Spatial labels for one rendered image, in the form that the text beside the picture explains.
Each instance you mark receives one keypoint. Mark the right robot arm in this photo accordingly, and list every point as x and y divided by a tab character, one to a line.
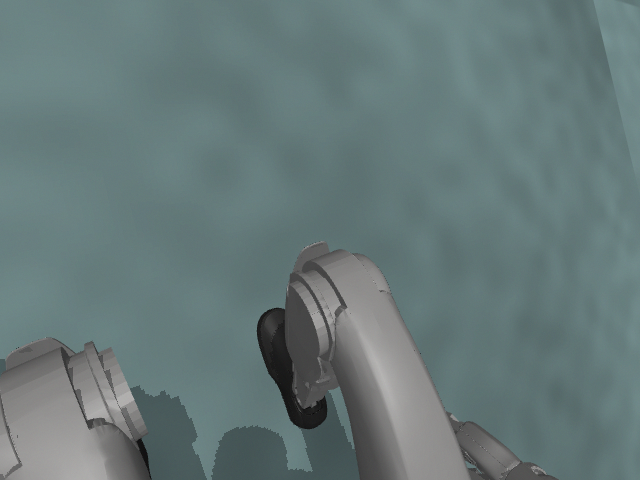
528	471

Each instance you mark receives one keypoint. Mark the right robot foot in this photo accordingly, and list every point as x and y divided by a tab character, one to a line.
271	339

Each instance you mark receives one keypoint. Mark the right robot hand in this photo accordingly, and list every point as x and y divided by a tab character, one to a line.
491	457

